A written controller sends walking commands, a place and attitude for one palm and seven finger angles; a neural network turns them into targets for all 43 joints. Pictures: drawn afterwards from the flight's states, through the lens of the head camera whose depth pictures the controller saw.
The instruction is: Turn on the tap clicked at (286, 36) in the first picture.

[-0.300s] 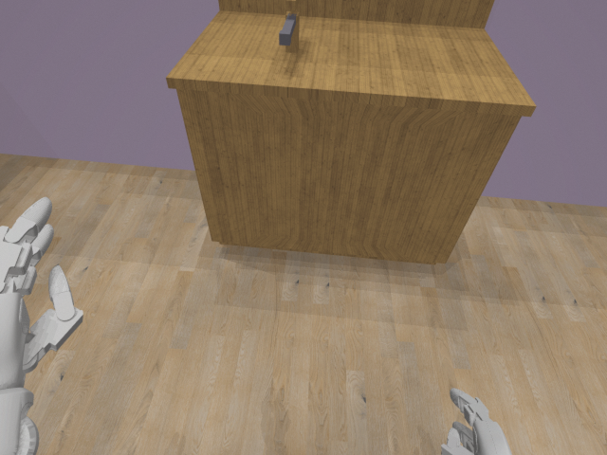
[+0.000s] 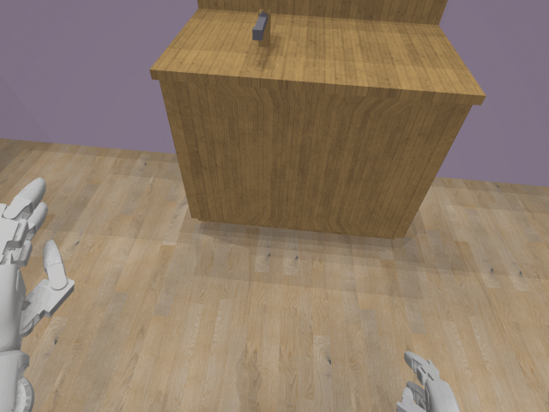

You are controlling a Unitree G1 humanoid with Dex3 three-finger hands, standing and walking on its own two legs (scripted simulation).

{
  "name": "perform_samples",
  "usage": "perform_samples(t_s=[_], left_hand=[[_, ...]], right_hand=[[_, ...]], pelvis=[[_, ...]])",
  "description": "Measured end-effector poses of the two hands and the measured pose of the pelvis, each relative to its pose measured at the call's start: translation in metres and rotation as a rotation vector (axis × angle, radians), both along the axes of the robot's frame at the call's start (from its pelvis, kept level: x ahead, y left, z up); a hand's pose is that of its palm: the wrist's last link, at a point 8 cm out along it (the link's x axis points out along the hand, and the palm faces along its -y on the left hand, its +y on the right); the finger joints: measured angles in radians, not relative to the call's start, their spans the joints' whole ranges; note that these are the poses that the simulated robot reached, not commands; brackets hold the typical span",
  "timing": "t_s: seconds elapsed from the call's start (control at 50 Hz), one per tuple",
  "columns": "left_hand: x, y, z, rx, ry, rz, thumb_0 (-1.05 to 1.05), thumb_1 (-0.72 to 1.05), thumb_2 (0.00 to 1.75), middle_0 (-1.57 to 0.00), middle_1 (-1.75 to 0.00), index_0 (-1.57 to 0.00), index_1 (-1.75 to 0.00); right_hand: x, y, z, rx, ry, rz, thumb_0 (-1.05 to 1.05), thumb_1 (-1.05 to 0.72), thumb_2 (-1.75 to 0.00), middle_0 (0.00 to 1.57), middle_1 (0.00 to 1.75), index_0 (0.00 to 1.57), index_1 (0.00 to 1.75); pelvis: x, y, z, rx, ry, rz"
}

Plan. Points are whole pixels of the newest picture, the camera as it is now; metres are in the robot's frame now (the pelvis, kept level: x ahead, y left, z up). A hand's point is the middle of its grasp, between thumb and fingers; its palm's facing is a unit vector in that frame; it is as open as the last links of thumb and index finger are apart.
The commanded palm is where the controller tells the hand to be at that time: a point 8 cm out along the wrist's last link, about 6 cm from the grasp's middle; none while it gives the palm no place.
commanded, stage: look at it before walking up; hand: left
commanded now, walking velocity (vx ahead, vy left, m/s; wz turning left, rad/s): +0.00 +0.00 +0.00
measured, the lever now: (257, 33) +1.05 +0.12 +0.12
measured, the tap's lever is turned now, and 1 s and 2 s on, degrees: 0 0 0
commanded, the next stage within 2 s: walk to a spot facing it in 0.10 s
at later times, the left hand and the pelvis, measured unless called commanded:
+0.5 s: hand (28, 292) +0.20 +0.28 +0.15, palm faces +0.50 -0.79 -0.35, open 7.4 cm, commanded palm +0.14 +0.32 +0.18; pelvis +0.01 +0.02 -0.02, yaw +7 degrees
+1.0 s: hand (49, 233) +0.27 +0.29 +0.16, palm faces +0.61 -0.65 -0.46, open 7.4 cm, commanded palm +0.20 +0.31 +0.18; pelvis +0.12 +0.00 -0.02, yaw +17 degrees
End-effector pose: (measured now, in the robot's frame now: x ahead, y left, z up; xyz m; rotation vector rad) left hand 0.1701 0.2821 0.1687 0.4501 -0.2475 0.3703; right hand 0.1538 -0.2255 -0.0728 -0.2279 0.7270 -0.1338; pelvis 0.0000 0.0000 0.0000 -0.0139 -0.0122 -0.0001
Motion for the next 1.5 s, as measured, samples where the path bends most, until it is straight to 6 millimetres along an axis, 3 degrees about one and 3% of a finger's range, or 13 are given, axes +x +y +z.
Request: perform_samples(t_s=[0.32, 0.44, 0.54, 0.64, 0.74, 0.82, 0.92, 1.02, 1.12, 1.2, 1.28, 1.38, 1.5], left_hand=[[-0.005, 0.004, -0.004, -0.007, -0.002, 0.008, 0.02, 0.89, 0.90, -0.21, -0.30, -0.21, -0.30], [-0.010, 0.019, -0.004, 0.018, -0.046, 0.045, 0.02, 0.89, 0.90, -0.21, -0.30, -0.21, -0.30], [-0.015, 0.050, -0.011, 0.014, -0.092, 0.113, 0.01, 0.89, 0.90, -0.21, -0.30, -0.21, -0.30], [-0.007, 0.065, -0.001, 0.030, -0.075, 0.163, 0.02, 0.89, 0.90, -0.21, -0.30, -0.21, -0.30], [-0.001, 0.058, 0.019, 0.050, -0.075, 0.147, 0.02, 0.89, 0.90, -0.21, -0.30, -0.21, -0.30], [0.007, 0.055, 0.022, 0.075, -0.033, 0.173, 0.02, 0.89, 0.90, -0.21, -0.30, -0.21, -0.30], [0.028, 0.048, 0.017, 0.088, 0.014, 0.243, 0.02, 0.89, 0.90, -0.21, -0.30, -0.21, -0.30], [0.052, 0.030, 0.011, 0.106, -0.019, 0.278, 0.02, 0.89, 0.90, -0.21, -0.30, -0.21, -0.30], [0.051, 0.023, 0.011, 0.097, 0.023, 0.319, 0.02, 0.89, 0.89, -0.21, -0.30, -0.21, -0.30], [0.045, 0.027, 0.020, 0.115, 0.040, 0.371, 0.02, 0.89, 0.89, -0.21, -0.30, -0.22, -0.30], [0.040, 0.040, 0.026, 0.117, 0.003, 0.442, 0.01, 0.89, 0.89, -0.21, -0.30, -0.22, -0.30], [0.035, 0.066, 0.017, 0.104, -0.069, 0.500, 0.01, 0.89, 0.89, -0.21, -0.30, -0.21, -0.30], [0.040, 0.080, 0.010, 0.093, -0.086, 0.497, 0.02, 0.89, 0.90, -0.21, -0.30, -0.21, -0.30]], right_hand=[[-0.005, -0.002, -0.002, -0.015, 0.005, -0.007, 0.01, -0.90, -0.90, 0.20, 0.30, 0.20, 0.30], [-0.003, -0.001, -0.012, -0.052, 0.046, 0.003, 0.01, -0.90, -0.90, 0.20, 0.30, 0.20, 0.30], [0.007, 0.015, -0.024, -0.084, 0.093, 0.025, 0.01, -0.91, -0.90, 0.20, 0.30, 0.20, 0.30], [0.024, 0.050, -0.022, -0.017, 0.112, 0.073, 0.01, -0.91, -0.90, 0.20, 0.30, 0.20, 0.30], [0.050, 0.077, -0.014, 0.047, 0.114, 0.150, 0.01, -0.90, -0.90, 0.20, 0.30, 0.20, 0.30], [0.081, 0.083, -0.013, 0.066, 0.093, 0.191, 0.01, -0.90, -0.90, 0.21, 0.30, 0.21, 0.30], [0.127, 0.071, -0.019, 0.069, 0.065, 0.231, 0.01, -0.90, -0.90, 0.21, 0.30, 0.21, 0.31], [0.182, 0.048, -0.037, 0.029, 0.060, 0.280, 0.01, -0.90, -0.90, 0.21, 0.30, 0.21, 0.30], [0.224, 0.030, -0.022, -0.030, 0.066, 0.284, 0.01, -0.91, -0.90, 0.20, 0.30, 0.20, 0.30], [0.250, 0.031, -0.008, -0.082, 0.061, 0.320, 0.01, -0.91, -0.90, 0.20, 0.30, 0.20, 0.30], [0.273, 0.049, -0.003, -0.118, 0.053, 0.383, 0.01, -0.91, -0.90, 0.20, 0.30, 0.20, 0.30], [0.295, 0.093, -0.008, -0.107, 0.005, 0.437, 0.01, -0.91, -0.90, 0.20, 0.30, 0.20, 0.30], [0.293, 0.156, -0.010, 0.039, 0.001, 0.533, 0.01, -0.91, -0.90, 0.20, 0.30, 0.20, 0.30]], pelvis=[[-0.002, 0.003, -0.003, -0.003, 0.000, 0.017], [0.006, 0.011, -0.013, -0.007, 0.005, 0.080], [0.020, 0.028, -0.024, 0.019, -0.015, 0.118], [0.035, 0.034, -0.012, -0.016, -0.009, 0.161], [0.055, 0.033, 0.003, -0.038, 0.004, 0.189], [0.074, 0.028, 0.006, -0.032, 0.009, 0.203], [0.104, 0.014, 0.001, -0.013, 0.007, 0.228], [0.127, -0.004, -0.017, 0.002, -0.010, 0.308], [0.148, -0.009, -0.009, 0.026, -0.010, 0.363], [0.164, -0.008, -0.002, 0.047, 0.003, 0.406], [0.177, 0.000, -0.002, 0.055, 0.015, 0.449], [0.187, 0.024, -0.018, 0.043, 0.016, 0.480], [0.190, 0.022, -0.016, 0.028, -0.014, 0.518]])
